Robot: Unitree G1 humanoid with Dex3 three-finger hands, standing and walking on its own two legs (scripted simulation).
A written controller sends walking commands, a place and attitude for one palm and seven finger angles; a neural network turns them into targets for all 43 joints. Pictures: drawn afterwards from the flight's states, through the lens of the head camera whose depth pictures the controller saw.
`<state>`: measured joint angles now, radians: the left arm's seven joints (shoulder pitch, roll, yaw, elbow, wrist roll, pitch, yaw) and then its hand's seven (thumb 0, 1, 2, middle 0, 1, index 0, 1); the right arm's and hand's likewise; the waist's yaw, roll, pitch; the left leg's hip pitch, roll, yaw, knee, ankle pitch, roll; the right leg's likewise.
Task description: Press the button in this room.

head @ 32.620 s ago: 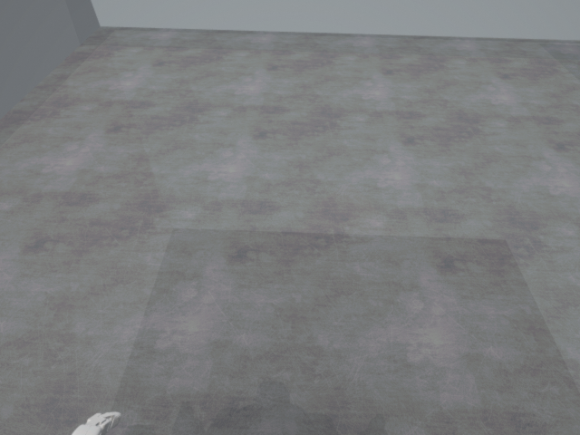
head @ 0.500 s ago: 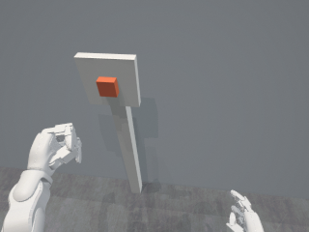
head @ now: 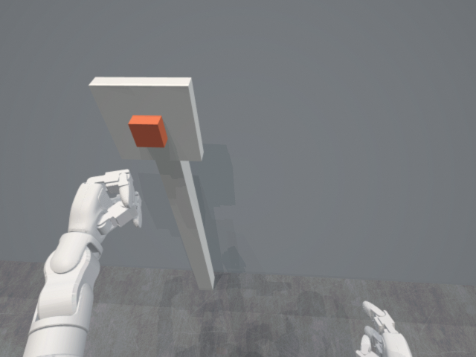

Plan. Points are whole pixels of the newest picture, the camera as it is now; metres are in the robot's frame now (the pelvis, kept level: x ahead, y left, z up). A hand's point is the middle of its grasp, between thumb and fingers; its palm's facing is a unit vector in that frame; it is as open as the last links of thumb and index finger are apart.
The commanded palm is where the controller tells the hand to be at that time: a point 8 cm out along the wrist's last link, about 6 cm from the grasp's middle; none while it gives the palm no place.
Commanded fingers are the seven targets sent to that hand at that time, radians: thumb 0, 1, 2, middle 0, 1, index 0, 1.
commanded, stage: aim a knuckle at the button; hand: left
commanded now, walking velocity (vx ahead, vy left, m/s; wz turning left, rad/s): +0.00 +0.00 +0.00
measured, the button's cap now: (149, 130) +0.48 +0.21 +0.14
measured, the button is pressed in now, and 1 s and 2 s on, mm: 0 0 10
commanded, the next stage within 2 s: press the button with the knuckle in 1.22 s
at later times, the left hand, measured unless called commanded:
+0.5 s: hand (153, 181) +0.38 +0.18 +0.11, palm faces +0.02 -1.00 -0.02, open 3.1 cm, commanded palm +0.36 +0.23 +0.10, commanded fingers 0.00 0.90 0.90 -1.30 -1.50 -1.30 -1.50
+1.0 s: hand (150, 178) +0.38 +0.19 +0.11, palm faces +0.03 -1.00 -0.01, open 3.1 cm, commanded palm +0.36 +0.24 +0.10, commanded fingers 0.00 0.90 0.90 -1.30 -1.50 -1.30 -1.50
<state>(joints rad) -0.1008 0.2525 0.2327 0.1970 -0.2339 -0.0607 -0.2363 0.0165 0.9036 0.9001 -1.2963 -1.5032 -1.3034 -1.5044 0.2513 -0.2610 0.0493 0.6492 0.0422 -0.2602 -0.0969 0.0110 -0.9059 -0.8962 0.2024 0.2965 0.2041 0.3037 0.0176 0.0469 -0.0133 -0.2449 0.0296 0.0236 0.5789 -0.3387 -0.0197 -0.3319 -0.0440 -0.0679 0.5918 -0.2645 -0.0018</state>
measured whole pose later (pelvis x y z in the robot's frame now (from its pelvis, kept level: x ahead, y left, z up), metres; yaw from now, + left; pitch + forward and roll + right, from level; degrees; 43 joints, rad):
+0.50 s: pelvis +0.00 +0.00 +0.00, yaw -1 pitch +3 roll +0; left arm -0.36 0.26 0.24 0.51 -0.20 -0.15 -0.20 0.02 0.90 0.90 -1.30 -1.50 -1.30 -1.50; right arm 0.28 -0.26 0.04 0.66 0.04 -0.16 -0.07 0.01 -0.91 -0.90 0.20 0.30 0.20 0.30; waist -0.02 0.03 -0.03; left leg -0.31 0.03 0.04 0.61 -0.35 -0.01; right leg -0.40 -0.04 -0.05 0.61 -0.27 0.00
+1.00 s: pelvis +0.00 +0.01 +0.00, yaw -1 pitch +4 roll +0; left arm -0.41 0.27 0.27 0.59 -0.19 -0.22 -0.20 0.02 0.90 0.90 -1.30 -1.50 -1.30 -1.50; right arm 0.28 -0.26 0.04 0.65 0.04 -0.12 -0.07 0.01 -0.91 -0.90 0.20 0.30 0.20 0.30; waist -0.02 0.02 -0.03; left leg -0.34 0.03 0.04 0.62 -0.35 -0.01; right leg -0.43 -0.04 -0.04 0.62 -0.26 0.01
